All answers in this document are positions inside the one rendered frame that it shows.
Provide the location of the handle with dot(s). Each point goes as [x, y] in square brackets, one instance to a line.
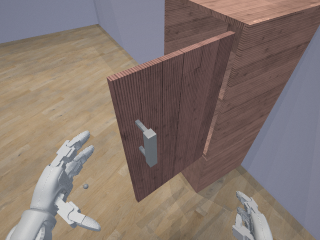
[150, 144]

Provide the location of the robot left hand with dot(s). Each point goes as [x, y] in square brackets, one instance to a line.
[58, 176]

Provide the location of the robot left forearm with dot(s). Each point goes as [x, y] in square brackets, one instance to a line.
[35, 224]

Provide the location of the robot right hand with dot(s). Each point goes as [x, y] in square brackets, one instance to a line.
[256, 225]

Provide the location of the cupboard door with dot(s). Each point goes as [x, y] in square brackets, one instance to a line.
[175, 95]

